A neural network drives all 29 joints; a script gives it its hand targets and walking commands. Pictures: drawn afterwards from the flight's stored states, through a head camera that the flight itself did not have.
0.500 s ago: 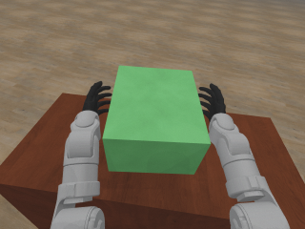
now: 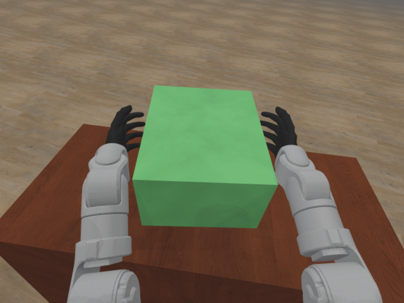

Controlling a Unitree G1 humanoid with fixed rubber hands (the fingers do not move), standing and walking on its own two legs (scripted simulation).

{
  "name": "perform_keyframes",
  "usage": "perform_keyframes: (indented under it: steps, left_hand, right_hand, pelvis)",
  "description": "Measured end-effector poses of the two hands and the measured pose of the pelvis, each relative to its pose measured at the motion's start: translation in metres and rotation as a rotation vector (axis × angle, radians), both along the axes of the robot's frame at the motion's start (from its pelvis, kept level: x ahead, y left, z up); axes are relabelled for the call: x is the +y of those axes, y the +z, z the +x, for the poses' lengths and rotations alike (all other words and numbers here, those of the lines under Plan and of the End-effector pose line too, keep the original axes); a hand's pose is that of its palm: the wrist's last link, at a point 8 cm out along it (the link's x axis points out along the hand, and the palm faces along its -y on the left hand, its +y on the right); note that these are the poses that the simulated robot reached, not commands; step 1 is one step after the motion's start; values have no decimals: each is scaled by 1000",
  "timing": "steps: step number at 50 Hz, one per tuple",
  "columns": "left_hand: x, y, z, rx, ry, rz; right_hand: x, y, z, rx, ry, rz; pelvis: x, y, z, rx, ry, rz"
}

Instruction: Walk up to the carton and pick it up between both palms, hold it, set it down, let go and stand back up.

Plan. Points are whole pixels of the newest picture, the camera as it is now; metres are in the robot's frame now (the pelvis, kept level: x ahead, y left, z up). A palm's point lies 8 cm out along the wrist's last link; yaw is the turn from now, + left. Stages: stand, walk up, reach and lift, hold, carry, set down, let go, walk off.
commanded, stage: hold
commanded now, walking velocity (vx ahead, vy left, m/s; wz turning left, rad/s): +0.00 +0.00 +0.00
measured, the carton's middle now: (201, 151) +0.40 +0.01 +0.13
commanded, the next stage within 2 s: none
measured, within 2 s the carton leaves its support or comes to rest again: neither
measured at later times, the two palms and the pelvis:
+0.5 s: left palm (120, 146) +0.36 +0.16 +0.17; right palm (285, 149) +0.36 -0.15 +0.17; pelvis +0.00 +0.00 +0.00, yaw +0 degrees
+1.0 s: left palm (116, 146) +0.36 +0.17 +0.18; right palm (283, 149) +0.36 -0.15 +0.17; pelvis +0.00 +0.00 +0.00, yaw +0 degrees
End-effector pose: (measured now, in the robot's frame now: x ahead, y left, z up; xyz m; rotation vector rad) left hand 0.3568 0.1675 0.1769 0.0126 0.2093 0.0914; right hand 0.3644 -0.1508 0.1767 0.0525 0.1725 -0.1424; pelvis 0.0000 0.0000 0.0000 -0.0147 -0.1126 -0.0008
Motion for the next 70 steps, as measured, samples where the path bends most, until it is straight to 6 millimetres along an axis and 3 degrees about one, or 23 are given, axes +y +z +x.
perform_keyframes:
  steps: [70]
  left_hand:
    - [0, -4, 4, 7, -2, 15]
  right_hand:
    - [0, -4, 3, -6, -6, -7]
  pelvis:
    - [3, 0, 5, -10, 7, 0]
